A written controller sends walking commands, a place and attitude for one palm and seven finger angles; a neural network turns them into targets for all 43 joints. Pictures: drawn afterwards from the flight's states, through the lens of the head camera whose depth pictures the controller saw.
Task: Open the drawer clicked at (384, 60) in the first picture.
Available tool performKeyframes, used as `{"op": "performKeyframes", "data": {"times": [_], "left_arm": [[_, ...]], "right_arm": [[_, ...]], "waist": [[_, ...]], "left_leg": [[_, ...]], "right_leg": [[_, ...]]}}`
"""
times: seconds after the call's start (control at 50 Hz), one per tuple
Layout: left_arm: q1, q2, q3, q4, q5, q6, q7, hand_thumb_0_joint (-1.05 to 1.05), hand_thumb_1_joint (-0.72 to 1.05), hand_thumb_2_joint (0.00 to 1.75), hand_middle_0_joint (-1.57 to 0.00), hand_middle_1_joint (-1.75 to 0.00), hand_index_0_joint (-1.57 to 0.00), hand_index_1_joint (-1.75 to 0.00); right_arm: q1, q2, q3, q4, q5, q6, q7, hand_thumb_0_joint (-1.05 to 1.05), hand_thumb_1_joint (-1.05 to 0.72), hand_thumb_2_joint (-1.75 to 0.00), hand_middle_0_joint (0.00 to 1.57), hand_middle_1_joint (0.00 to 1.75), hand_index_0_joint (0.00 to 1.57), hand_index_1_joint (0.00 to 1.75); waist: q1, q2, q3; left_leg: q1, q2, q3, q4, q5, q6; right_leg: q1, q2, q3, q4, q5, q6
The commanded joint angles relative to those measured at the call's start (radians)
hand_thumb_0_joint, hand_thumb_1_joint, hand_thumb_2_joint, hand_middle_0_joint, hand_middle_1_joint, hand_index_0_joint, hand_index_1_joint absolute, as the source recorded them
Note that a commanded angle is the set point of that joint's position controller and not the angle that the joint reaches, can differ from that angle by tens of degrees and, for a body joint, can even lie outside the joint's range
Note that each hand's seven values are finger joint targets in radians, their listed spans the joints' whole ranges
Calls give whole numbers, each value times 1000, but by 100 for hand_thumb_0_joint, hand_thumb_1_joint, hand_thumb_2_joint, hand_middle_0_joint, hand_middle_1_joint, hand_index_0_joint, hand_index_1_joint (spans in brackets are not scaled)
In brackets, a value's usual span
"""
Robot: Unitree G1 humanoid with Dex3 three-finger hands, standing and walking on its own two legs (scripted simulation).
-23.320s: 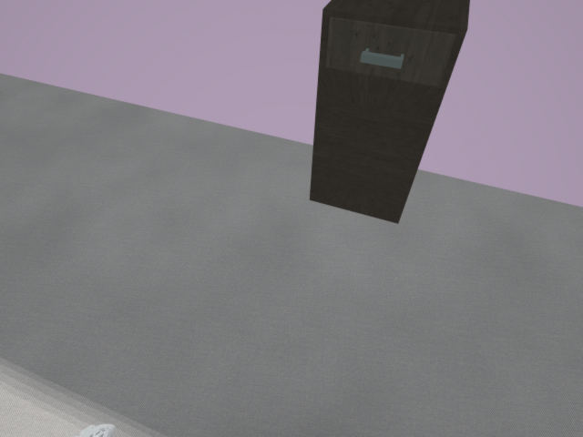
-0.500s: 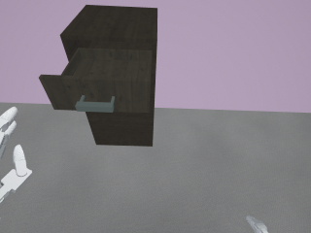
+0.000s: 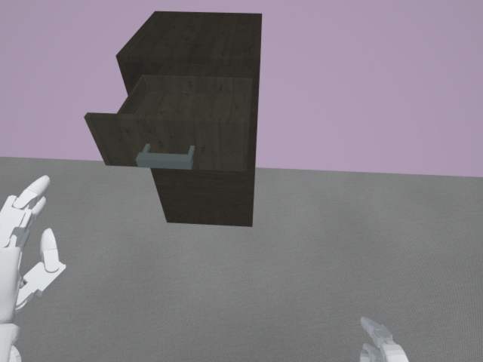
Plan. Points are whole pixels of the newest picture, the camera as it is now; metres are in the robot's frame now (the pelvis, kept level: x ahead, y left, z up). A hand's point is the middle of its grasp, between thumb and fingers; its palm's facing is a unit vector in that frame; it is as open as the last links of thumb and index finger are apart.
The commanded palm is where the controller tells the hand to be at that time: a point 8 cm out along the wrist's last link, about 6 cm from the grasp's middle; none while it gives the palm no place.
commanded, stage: let the arm hang, fingers relaxed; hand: left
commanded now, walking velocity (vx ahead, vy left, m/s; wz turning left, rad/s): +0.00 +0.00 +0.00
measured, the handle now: (167, 154) +0.58 +0.23 +0.00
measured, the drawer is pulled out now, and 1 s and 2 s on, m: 0.30 0.30 0.30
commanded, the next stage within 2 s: look to check the result in 1.06 s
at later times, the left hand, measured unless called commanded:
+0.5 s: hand out of the picture -0.05 +0.20 -0.16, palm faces +0.02 -0.97 -0.24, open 7.2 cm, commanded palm none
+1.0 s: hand out of the picture +0.01 +0.18 -0.16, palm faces +0.01 -0.98 -0.21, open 7.3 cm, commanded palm none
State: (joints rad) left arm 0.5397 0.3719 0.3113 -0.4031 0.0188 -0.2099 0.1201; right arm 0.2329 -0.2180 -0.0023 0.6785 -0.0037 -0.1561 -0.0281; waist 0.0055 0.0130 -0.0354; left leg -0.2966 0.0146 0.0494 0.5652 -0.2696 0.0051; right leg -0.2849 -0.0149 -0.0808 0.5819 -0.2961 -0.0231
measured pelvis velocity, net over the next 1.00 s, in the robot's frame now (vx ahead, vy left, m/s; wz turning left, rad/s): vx -0.01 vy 0.00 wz -0.01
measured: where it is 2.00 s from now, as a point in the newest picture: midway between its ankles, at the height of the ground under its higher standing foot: outside the picture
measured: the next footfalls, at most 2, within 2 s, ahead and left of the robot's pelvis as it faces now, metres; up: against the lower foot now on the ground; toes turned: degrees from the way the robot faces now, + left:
none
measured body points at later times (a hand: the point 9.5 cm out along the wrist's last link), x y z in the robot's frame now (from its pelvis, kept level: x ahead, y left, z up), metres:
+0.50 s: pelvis -0.01 +0.01 +0.01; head +0.02 +0.01 +0.46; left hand -0.05 +0.26 -0.14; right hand -0.03 -0.22 -0.15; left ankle +0.02 +0.12 -0.73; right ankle +0.01 -0.10 -0.73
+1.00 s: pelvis -0.01 +0.00 +0.01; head -0.01 -0.01 +0.46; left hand +0.01 +0.23 -0.14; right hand -0.03 -0.21 -0.15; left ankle +0.02 +0.12 -0.73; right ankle +0.01 -0.10 -0.73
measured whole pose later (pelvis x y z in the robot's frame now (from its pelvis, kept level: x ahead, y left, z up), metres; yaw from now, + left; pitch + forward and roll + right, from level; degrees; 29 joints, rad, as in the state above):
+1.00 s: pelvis -0.01 +0.00 +0.01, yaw -1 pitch -2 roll +0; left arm 0.22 0.15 0.02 1.13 0.02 0.00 0.02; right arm 0.28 -0.14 -0.01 1.12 -0.02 0.01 -0.02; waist -0.02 0.02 0.05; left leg -0.19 0.01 0.06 0.39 -0.17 0.01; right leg -0.18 0.00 -0.07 0.41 -0.19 -0.03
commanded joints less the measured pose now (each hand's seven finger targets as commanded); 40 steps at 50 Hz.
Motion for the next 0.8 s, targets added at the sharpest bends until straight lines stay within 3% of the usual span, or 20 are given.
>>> {"op": "performKeyframes", "data": {"times": [0.0, 0.04, 0.06, 0.08, 0.12, 0.14, 0.18, 0.26, 0.3, 0.36, 0.42, 0.5, 0.72, 0.78], "left_arm": [[-101, -56, -221, 587, 26, 211, -111, 0, 90, 90, -20, -30, -20, -30], [-169, -4, -217, 702, 23, 211, -114, 0, 90, 90, -20, -30, -20, -30], [-218, 17, -217, 770, 21, 213, -112, 0, 90, 90, -20, -30, -20, -30], [-241, 24, -223, 837, 16, 215, -111, 0, 90, 90, -20, -30, -20, -30], [-289, 21, -241, 970, 9, 220, -108, 0, 90, 90, -20, -30, -20, -30], [-293, 11, -250, 1033, 5, 221, -107, 0, 90, 90, -20, -30, -20, -30], [-282, -7, -266, 1148, 0, 221, -104, 0, 90, 90, -20, -30, -20, -30], [-255, -43, -262, 1303, -2, 210, -100, 0, 90, 90, -20, -30, -20, -30], [-250, -46, -270, 1357, -6, 207, -101, 0, 90, 90, -20, -30, -20, -30], [-247, -46, -278, 1421, -9, 202, -97, 0, 90, 90, -20, -30, -20, -30], [-244, -56, -285, 1472, -10, 205, -95, 0, 90, 90, -20, -30, -20, -30], [-228, -62, -287, 1510, -10, 207, -91, 0, 90, 90, -20, -30, -20, -30], [-232, -89, -283, 1523, -5, 211, -84, 0, 90, 90, -20, -30, -20, -30], [-235, -90, -281, 1517, -5, 207, -83, 0, 90, 90, -20, -30, -20, -30]], "right_arm": [[-5, -154, -65, 26, -8, 61, 25, 0, -90, -90, 20, 30, 20, 30], [-11, -154, -51, 25, -12, 96, 23, 0, -90, -90, 20, 30, 20, 30], [-25, -161, -52, 30, -14, 112, 26, 0, -90, -90, 20, 30, 20, 30], [-35, -160, -47, 45, -18, 125, 27, 0, -90, -90, 20, 30, 20, 30], [-52, -143, -30, 84, -24, 142, 27, 0, -90, -90, 20, 30, 20, 30], [-57, -136, -22, 106, -24, 146, 25, 0, -90, -90, 20, 30, 20, 30], [-55, -131, -12, 152, -21, 150, 19, 0, -90, -90, 20, 30, 20, 30], [-10, -97, -11, 235, -19, 153, 6, 0, -90, -90, 20, 30, 20, 30], [21, -84, -9, 275, -16, 153, 2, 0, -90, -90, 20, 30, 20, 30], [57, -83, -14, 321, -11, 155, -2, 0, -90, -90, 20, 30, 20, 30], [82, -72, -14, 361, -10, 160, -5, 0, -90, -90, 20, 30, 20, 30], [108, -60, -15, 391, -11, 163, -6, 0, -90, -90, 20, 30, 20, 30], [118, -22, -19, 420, -16, 167, -4, 0, -90, -90, 20, 30, 20, 30], [117, -17, -20, 419, -15, 161, -5, 0, -90, -90, 20, 30, 20, 30]], "waist": [[-24, -148, -74], [-20, -273, -50], [-24, -248, -15], [-21, -178, 12], [-19, -31, 54], [-11, 14, 61], [1, 46, 51], [-1, 134, 26], [-5, 122, -7], [-8, 48, 28], [-12, 34, 86], [-13, -8, 96], [-14, -6, 149], [-12, -4, 138]], "left_leg": [[7, 93, -80, 26, 299, 31], [-5, 48, -68, 54, 217, 22], [-4, 31, -68, 41, 209, 17], [16, 33, -74, 10, 210, 19], [23, 62, -104, -73, 231, 26], [6, 79, -121, -119, 211, 30], [-13, 94, -139, -175, 155, 35], [45, 84, -111, -198, 103, 23], [72, 89, -104, -207, 118, 22], [98, 95, -106, -219, 133, 22], [87, 96, -105, -246, 86, 23], [96, 94, -100, -258, 53, 25], [60, 87, -93, -278, -14, 21], [69, 87, -92, -272, 26, 22]], "right_leg": [[14, -100, 96, -27, 341, -11], [40, -149, 140, -85, 368, -43], [25, -162, 149, -101, 342, -65], [8, -161, 156, -112, 294, -68], [6, -119, 132, -121, 172, -40], [35, -95, 120, -129, 127, -23], [103, -77, 112, -162, 90, -10], [133, -88, 118, -230, 99, -25], [159, -92, 110, -242, 127, -25], [138, -92, 100, -265, 125, -28], [108, -92, 94, -285, 74, -27], [90, -90, 97, -295, 31, -25], [49, -85, 103, -287, -25, -18], [58, -87, 107, -283, 10, -19]]}}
